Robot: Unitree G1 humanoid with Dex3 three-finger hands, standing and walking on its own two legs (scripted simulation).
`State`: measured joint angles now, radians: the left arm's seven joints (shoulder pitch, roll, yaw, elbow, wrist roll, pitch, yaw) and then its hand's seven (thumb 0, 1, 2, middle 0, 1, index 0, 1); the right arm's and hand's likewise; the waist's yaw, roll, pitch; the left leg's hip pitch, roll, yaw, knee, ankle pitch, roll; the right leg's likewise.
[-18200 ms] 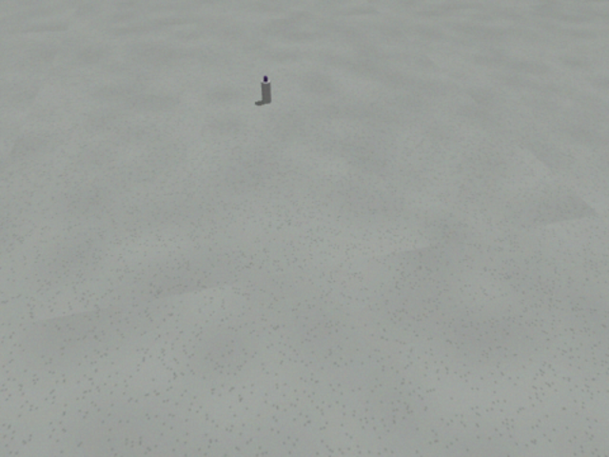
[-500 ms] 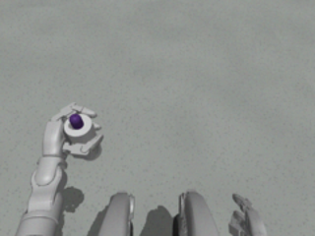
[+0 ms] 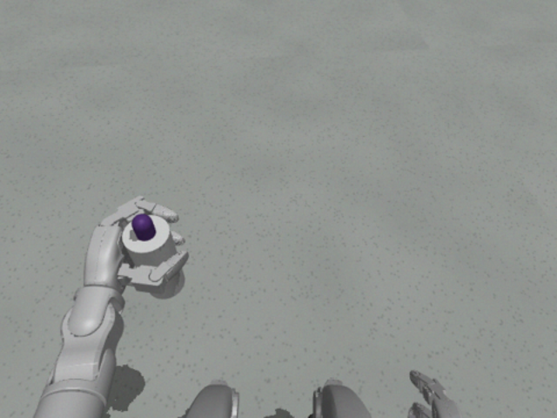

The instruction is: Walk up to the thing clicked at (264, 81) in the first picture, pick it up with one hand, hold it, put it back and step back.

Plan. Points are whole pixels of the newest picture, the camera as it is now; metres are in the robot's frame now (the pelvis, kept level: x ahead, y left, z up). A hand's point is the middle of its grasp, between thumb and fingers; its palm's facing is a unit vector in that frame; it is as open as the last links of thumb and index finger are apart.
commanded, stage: lift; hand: left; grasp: from the side
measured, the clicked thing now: (154, 254) +0.34 +0.18 +0.01
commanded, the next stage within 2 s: hold in 0.50 s
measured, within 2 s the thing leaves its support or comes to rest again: neither
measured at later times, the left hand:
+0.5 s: hand (160, 231) +0.34 +0.16 +0.07, palm faces +0.01 -1.00 -0.01, open 8.0 cm
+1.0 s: hand (164, 225) +0.34 +0.16 +0.09, palm faces +0.02 -1.00 +0.00, open 8.0 cm
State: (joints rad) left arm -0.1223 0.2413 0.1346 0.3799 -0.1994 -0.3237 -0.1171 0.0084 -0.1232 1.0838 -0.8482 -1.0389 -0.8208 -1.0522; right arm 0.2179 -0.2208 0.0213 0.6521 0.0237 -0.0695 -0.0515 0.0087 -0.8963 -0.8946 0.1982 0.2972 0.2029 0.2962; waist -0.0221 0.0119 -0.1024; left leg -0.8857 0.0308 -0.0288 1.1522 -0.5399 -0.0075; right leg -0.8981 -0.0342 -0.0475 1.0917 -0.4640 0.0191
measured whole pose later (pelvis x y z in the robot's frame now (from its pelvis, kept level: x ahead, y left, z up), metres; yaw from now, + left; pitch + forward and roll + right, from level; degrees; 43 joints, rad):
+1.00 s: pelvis +0.02 -0.01 +0.05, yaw +0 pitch +7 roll -1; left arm -0.12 0.21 0.15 0.45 -0.20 -0.34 -0.16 0.01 -0.12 1.08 -0.84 -1.05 -0.82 -1.06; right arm 0.23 -0.22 0.00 0.68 0.01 -0.03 -0.07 0.01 -0.90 -0.90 0.20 0.30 0.20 0.30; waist -0.02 0.01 -0.04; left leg -0.53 0.04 -0.01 0.85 -0.45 -0.02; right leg -0.56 -0.02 -0.04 0.82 -0.39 0.01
